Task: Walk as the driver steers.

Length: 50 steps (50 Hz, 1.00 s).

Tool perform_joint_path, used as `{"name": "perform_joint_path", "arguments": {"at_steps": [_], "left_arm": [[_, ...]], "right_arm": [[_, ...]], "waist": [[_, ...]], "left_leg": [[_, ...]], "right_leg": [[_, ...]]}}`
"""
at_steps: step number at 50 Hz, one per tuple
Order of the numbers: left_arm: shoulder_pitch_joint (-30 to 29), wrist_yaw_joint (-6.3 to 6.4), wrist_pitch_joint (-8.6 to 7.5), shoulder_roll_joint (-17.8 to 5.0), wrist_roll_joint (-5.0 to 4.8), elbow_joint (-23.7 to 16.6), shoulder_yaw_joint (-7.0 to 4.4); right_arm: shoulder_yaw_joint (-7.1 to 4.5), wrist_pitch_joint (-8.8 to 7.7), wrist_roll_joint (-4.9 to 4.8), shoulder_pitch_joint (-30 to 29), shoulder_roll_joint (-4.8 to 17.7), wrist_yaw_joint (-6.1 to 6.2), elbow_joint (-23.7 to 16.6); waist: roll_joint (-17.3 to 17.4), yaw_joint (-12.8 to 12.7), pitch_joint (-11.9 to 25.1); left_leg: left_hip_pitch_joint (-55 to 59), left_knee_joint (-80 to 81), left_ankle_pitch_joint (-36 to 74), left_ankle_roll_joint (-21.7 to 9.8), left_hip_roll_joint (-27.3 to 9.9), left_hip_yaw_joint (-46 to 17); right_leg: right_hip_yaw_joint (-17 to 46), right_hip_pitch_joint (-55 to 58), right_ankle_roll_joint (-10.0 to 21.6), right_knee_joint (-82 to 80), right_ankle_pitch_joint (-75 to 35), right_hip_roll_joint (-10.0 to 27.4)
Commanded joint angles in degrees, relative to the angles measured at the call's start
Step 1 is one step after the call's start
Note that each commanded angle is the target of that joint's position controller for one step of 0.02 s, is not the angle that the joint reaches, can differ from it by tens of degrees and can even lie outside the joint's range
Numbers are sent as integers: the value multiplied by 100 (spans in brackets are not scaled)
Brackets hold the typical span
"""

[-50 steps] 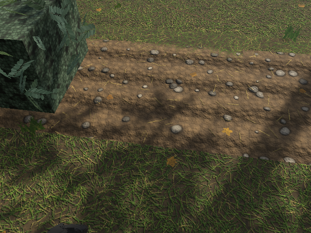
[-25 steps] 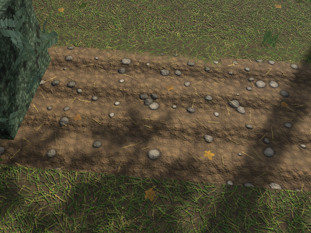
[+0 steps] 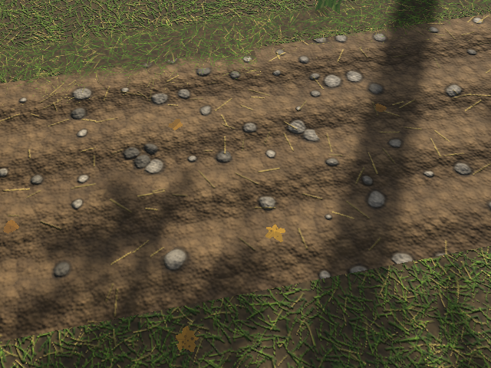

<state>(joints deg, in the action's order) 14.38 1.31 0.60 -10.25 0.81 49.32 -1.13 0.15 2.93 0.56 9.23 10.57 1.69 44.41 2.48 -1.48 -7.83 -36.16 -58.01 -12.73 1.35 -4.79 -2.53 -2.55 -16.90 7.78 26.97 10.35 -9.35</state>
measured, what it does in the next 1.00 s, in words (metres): steps on the spot: left foot, then right foot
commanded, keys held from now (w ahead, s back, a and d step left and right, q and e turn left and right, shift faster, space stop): q+shift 0.38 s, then shift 0.24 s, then e+shift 0.38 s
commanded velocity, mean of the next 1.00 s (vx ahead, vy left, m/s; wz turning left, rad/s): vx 0.00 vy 0.00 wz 0.18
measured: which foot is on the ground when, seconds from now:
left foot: up 0.00-0.20, down 0.22-0.76, up 0.78-1.00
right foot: down 0.00-0.22, up 0.24-0.72, down 0.74-1.00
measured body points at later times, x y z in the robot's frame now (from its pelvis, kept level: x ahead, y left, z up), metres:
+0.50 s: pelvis +0.03 +0.07 +0.01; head +0.06 +0.11 +0.46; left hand +0.09 +0.37 -0.11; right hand +0.22 -0.18 -0.08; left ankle +0.00 +0.13 -0.73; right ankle +0.12 -0.07 -0.66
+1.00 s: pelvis +0.07 +0.06 +0.01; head +0.11 +0.06 +0.46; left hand +0.10 +0.37 -0.10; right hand +0.28 -0.17 -0.10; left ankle +0.04 +0.17 -0.70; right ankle +0.13 -0.04 -0.73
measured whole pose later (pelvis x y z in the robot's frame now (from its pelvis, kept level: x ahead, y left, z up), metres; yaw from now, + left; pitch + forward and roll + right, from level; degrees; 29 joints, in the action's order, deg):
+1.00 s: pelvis +0.07 +0.06 +0.01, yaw +11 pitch +2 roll +1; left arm 13.5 -2.0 3.2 -17.9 0.5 42.5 -4.8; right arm -2.7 1.5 0.9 8.3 17.2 0.0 39.2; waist 0.1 -1.8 -4.1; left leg -21.2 -43.4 -24.8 1.0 4.9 -5.2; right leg 13.0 -17.8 0.8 27.6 10.6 -5.9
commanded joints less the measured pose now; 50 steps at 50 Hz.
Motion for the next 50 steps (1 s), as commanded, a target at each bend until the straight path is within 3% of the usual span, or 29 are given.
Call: {"name": "perform_joint_path", "arguments": {"at_steps": [1, 3, 6, 8, 10, 11, 12, 13, 14, 15, 17, 18, 20, 25, 30, 31, 34, 36, 37, 38, 39, 40, 43, 45, 50], "left_arm": [[211, -31, -46, -876, 92, -252, -178], [250, -58, 50, -1127, 95, -315, -276], [324, -20, 115, -1150, 106, -411, -337], [264, 20, 113, -1212, 97, -478, -386], [258, 41, 75, -1286, 83, -496, -438], [232, 19, 45, -1124, 93, -622, -424], [-224, -21, 34, -800, 27, -1119, -322], [-870, -36, 92, -860, 142, -1269, -306], [-776, -72, 119, -853, 94, -1261, -301], [-682, -73, 96, -914, 39, -1184, -302], [-597, -87, 107, -1038, 124, -1197, -309], [-590, -121, 123, -1076, 158, -1219, -305], [-573, -184, 174, -1064, 119, -1252, -284], [-904, -155, 210, -1056, 84, -1359, -227], [-1060, -129, 139, -1088, 29, -1387, -206], [-1063, -124, 126, -1091, 8, -1394, -202], [-734, -136, 117, -890, -63, -1162, -124], [-582, -107, 95, -832, -14, -1044, -106], [-536, -80, 36, -1112, 41, -1064, -162], [-672, -94, -7, -1746, 59, -1174, -297], [-486, -143, 18, -1736, -25, -1045, -355], [-327, -195, 22, -1633, -64, -1018, -357], [56, -247, 53, -1736, -36, -933, -476], [-79, -249, 122, -1796, -44, -955, -567], [-283, -352, 222, -1788, -16, -1111, -691]], "right_arm": [[-178, 11, -112, 282, 591, -88, -227], [-273, 40, -44, 28, 777, -195, -403], [-298, 27, 28, -109, 670, -303, -556], [-315, -11, 21, -40, 587, -339, -607], [-344, -107, 18, 240, 636, -317, -599], [-447, -172, 63, 566, 1026, -281, -565], [-650, -186, 39, 819, 1836, -289, -629], [-713, -159, -8, 1446, 1842, -257, -463], [-708, -120, -47, 1298, 1770, -218, -464], [-676, -54, -38, 839, 1617, -162, -546], [-651, 1, -98, 476, 1476, -137, -677], [-667, 2, -102, 561, 1495, -170, -696], [-705, -15, -136, 699, 1569, -222, -660], [-685, -45, -57, 1047, 1546, -150, -600], [-632, -85, 38, 1075, 1529, -168, -584], [-612, -90, 56, 1062, 1514, -179, -576], [-382, -163, 115, 767, 1084, -173, -529], [-336, -206, 118, 745, 1130, -129, -419], [-366, -242, 171, 942, 1199, -106, -374], [-387, -263, 152, 1204, 1192, -100, -467], [-420, -228, 105, 1061, 1314, -64, -444], [-441, -213, 97, 822, 1374, -44, -508], [-445, -197, 57, 308, 1209, -129, -728], [-406, -189, 30, 230, 1063, -161, -778], [-363, -217, 32, -32, 1021, -157, -911]], "waist": [[-581, 4, 1529], [-602, -52, 1100], [-627, -134, 777], [-610, -74, 746], [-466, 112, 816], [230, 130, 999], [1363, 278, 919], [717, 687, 898], [299, 492, 923], [61, 259, 794], [180, 107, 940], [135, 138, 1078], [86, 164, 1178], [377, 484, 1180], [432, 526, 1057], [451, 520, 1039], [409, 334, 1105], [249, 130, 882], [31, 215, 894], [-863, 471, 934], [-1232, 311, 1092], [-1351, 209, 1002], [-1236, -12, 778], [-998, 93, 827], [-1105, 32, 1127]], "left_leg": [[1536, 891, -19, -137, 249, 137], [1221, 943, -564, -224, 323, 197], [1038, 1277, -1264, -350, 385, 341], [1302, 1851, -1272, -434, 514, 494], [2093, 3038, -381, -586, 543, 218], [2768, 3533, 499, -849, -148, -865], [3411, 3609, 3326, -1736, -1623, -3064], [3670, 3588, 4190, -2243, -1642, -3155], [3639, 3481, 4046, -2216, -1351, -2659], [3525, 3499, 3718, -1957, -960, -2205], [3384, 3538, 3604, -1576, -452, -1814], [3350, 3520, 3566, -1480, -339, -1797], [3372, 3504, 3486, -1380, -250, -1797], [3456, 3497, 3032, -1157, -196, -1983], [3111, 3456, 2803, -1188, -248, -2227], [3026, 3434, 2816, -1223, -246, -2269], [2440, 3534, 2350, -1138, -215, -1954], [1885, 3488, 1412, -869, -94, -1759], [1772, 3307, 991, -702, 44, -1645], [1518, 2859, 428, -526, 523, -1068], [1707, 2584, -443, -414, 860, -527], [1633, 2237, -897, -352, 971, -311], [751, 1103, -1914, -205, 1055, -194], [683, 976, -1616, -83, 965, -283], [1323, 1701, -1038, -11, 1091, -157]], "right_leg": [[861, 457, 196, -686, -3270, 1991], [1037, 452, 372, -714, -2303, 2240], [1196, 643, 603, -643, -1180, 2493], [1095, 709, 485, -420, -1042, 2512], [683, 437, 35, 107, -883, 2302], [127, -161, -353, 1131, -189, 1858], [-473, -1820, -845, 2221, 2068, 673], [269, -2496, -913, 3347, 2830, 535], [553, -2596, -928, 3876, 2461, 673], [588, -2706, -960, 3929, 1900, 776], [570, -2436, -1023, 3768, 1294, 868], [539, -2269, -1065, 3821, 1129, 829], [533, -2220, -1101, 3734, 927, 847], [540, -2109, -1151, 2836, 613, 949], [559, -1459, -994, 2145, 732, 920], [555, -1276, -956, 2005, 822, 894], [421, 81, -812, 919, 837, 913], [566, 1165, -677, -474, -93, 879], [1105, 1487, -570, -502, -408, 1238], [2098, 1567, -234, -304, -1746, 1977], [2622, 1294, 305, -322, -2232, 2284], [2982, 1168, 495, -432, -2222, 2320], [3391, 1254, 662, -659, -1693, 2219], [3168, 1108, 527, -664, -1269, 1876], [3258, 589, 283, -672, -539, 1427]]}}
